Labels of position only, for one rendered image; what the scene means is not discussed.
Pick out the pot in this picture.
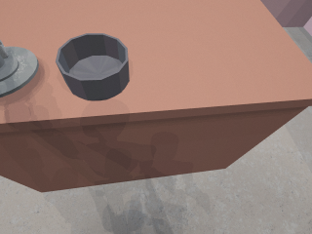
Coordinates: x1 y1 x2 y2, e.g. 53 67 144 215
56 33 130 101

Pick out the table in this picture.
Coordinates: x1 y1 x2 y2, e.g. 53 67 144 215
0 0 312 193

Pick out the lid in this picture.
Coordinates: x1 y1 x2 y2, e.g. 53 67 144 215
0 46 39 98

